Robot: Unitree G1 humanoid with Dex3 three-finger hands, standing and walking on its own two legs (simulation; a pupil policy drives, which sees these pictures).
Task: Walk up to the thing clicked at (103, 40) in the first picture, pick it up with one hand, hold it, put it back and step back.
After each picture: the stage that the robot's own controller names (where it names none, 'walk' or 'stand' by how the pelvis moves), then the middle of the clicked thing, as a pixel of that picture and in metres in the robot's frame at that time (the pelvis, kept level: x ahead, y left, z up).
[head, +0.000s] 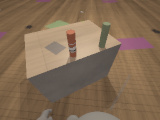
stand; (103, 36) +0.79 -0.07 +0.06
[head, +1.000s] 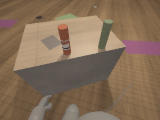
sink last; (104, 35) +0.70 -0.06 +0.09
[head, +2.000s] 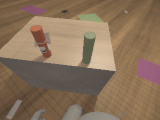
rise first; (87, 50) +0.48 +0.11 +0.09
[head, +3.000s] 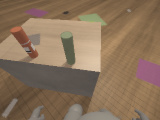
rise first; (69, 50) +0.46 +0.20 +0.10
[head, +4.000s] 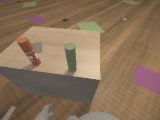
stand; (71, 59) +0.44 +0.18 +0.06
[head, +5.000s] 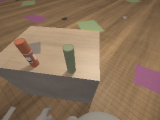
stand; (70, 60) +0.42 +0.18 +0.06
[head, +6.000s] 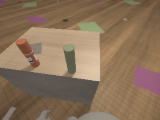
stand; (70, 60) +0.43 +0.18 +0.06
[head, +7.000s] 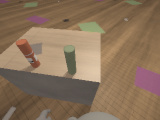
stand; (71, 61) +0.42 +0.18 +0.06
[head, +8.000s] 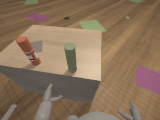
rise first; (71, 59) +0.43 +0.18 +0.06
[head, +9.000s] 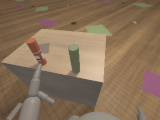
go down; (75, 60) +0.43 +0.18 +0.06
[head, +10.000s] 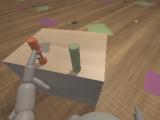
go down; (75, 59) +0.44 +0.17 +0.07
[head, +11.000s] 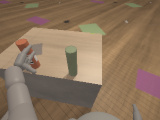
go down; (72, 63) +0.41 +0.16 +0.07
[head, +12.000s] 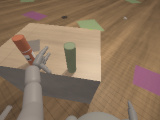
close in; (71, 59) +0.43 +0.17 +0.07
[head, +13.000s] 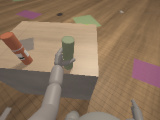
close; (68, 55) +0.44 +0.17 +0.10
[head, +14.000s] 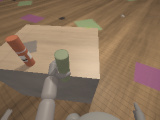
lift; (63, 68) +0.33 +0.19 +0.10
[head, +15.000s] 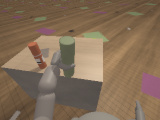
lift; (68, 59) +0.31 +0.16 +0.22
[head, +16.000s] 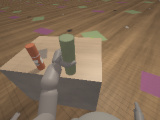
hold; (69, 57) +0.33 +0.15 +0.22
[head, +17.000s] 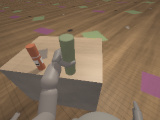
hold; (68, 57) +0.33 +0.16 +0.22
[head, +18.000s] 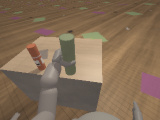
crouch; (69, 57) +0.33 +0.16 +0.23
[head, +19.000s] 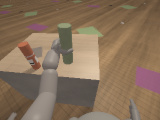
crouch; (66, 46) +0.42 +0.17 +0.23
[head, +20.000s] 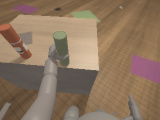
lower; (62, 51) +0.45 +0.19 +0.11
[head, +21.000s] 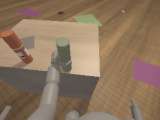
lower; (65, 57) +0.41 +0.19 +0.11
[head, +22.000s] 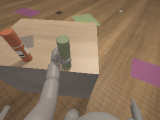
lower; (65, 55) +0.43 +0.19 +0.10
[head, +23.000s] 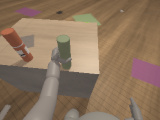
lower; (65, 54) +0.43 +0.19 +0.11
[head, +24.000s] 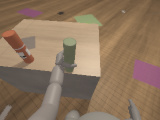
open; (69, 57) +0.41 +0.16 +0.10
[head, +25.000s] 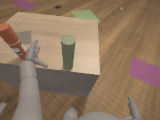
sink last; (68, 55) +0.41 +0.16 +0.11
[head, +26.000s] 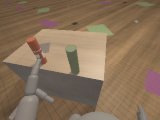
sink last; (73, 61) +0.41 +0.18 +0.08
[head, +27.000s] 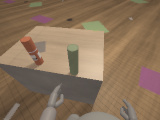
stand; (73, 61) +0.41 +0.17 +0.07
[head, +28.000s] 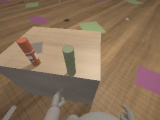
stand; (70, 62) +0.40 +0.19 +0.06
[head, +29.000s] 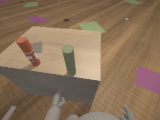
stand; (70, 62) +0.40 +0.18 +0.07
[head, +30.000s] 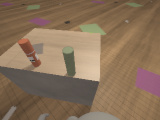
walk; (70, 63) +0.41 +0.18 +0.06
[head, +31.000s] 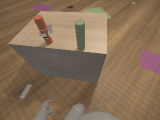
walk; (80, 37) +0.62 +0.15 +0.08
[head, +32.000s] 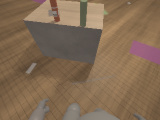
walk; (83, 14) +0.99 +0.18 +0.08
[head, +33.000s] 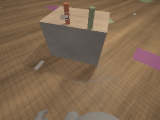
stand; (91, 18) +1.11 +0.11 +0.08
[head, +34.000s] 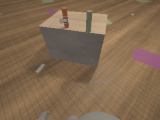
stand; (88, 21) +1.11 +0.11 +0.06
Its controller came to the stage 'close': yes
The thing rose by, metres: 0.21
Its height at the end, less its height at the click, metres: +0.00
